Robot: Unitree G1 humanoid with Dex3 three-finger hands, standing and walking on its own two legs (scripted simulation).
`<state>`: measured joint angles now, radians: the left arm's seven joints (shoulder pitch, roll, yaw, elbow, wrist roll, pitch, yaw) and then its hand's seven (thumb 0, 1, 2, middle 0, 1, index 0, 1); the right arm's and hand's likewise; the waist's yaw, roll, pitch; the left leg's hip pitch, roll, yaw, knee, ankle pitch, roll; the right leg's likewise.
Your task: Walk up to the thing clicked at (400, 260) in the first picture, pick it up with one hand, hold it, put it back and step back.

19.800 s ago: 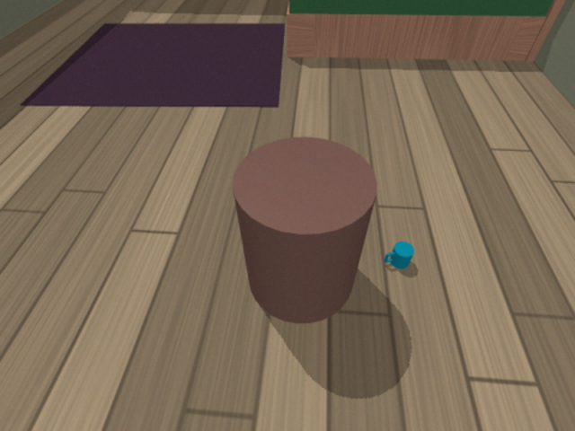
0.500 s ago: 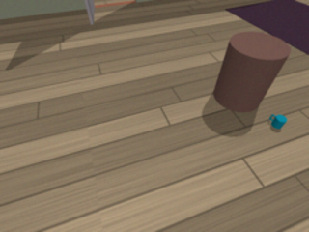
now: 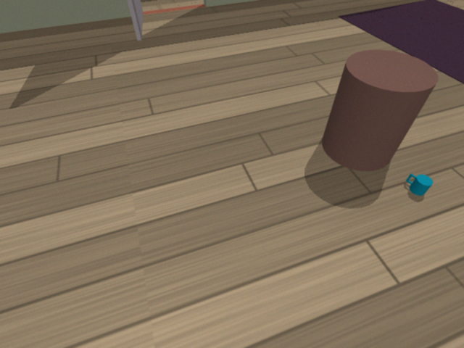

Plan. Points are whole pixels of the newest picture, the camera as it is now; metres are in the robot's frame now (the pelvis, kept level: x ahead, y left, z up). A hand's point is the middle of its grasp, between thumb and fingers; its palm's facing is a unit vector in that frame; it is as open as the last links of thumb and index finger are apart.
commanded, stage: walk up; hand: left
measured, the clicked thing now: (418, 183) +1.09 -1.01 -0.74
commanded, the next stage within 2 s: none
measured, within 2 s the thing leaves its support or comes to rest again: neither
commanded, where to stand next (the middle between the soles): +0.84 +0.01 m, yaw -1 degrees
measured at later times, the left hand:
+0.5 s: hand (86, 345) +0.16 +0.31 -0.16, palm faces -0.04 -0.94 -0.34, open 7.4 cm
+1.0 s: hand (138, 224) +0.42 +0.27 -0.13, palm faces -0.03 -0.93 -0.37, open 7.3 cm
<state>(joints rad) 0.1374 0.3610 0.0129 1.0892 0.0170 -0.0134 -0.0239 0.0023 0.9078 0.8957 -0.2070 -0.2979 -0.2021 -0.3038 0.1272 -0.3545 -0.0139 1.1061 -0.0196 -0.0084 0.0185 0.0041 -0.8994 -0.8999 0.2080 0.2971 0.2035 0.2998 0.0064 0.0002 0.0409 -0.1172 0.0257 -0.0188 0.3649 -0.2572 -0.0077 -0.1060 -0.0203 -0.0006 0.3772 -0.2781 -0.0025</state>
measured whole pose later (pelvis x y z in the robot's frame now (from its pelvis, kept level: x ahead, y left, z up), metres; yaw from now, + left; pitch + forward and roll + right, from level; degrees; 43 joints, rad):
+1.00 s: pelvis +0.34 +0.00 -0.01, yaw -1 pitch -3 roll -1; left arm 0.27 0.38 0.04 0.83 0.01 -0.08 -0.06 0.00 0.91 0.90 -0.21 -0.30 -0.20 -0.30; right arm 0.33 -0.42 -0.06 0.86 -0.02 -0.05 0.07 0.01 -0.90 -0.90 0.21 0.30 0.20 0.30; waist 0.01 0.05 0.07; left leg -0.46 0.08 0.00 0.88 -0.32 0.01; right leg -0.20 -0.02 -0.08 0.47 -0.22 -0.04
